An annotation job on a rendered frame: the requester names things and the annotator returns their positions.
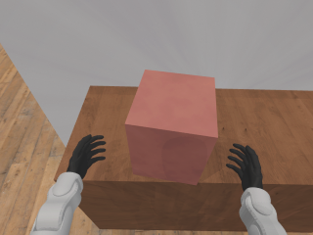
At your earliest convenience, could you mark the carton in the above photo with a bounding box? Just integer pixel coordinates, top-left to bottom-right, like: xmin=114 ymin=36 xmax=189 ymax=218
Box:
xmin=124 ymin=70 xmax=218 ymax=186

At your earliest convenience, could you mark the pedestal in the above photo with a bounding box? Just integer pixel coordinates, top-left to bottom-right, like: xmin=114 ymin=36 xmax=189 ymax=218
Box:
xmin=54 ymin=85 xmax=313 ymax=233

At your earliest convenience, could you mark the robot left forearm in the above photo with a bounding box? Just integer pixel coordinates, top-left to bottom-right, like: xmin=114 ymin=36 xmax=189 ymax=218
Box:
xmin=29 ymin=171 xmax=83 ymax=235

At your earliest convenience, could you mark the robot right forearm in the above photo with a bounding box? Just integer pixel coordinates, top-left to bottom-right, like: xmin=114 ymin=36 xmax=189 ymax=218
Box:
xmin=239 ymin=187 xmax=288 ymax=235

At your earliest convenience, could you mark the robot right hand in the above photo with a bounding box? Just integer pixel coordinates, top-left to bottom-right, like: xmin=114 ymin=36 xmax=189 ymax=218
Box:
xmin=226 ymin=143 xmax=263 ymax=191

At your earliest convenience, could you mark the robot left hand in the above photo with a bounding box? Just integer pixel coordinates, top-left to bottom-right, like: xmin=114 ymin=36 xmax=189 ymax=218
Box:
xmin=66 ymin=134 xmax=106 ymax=179

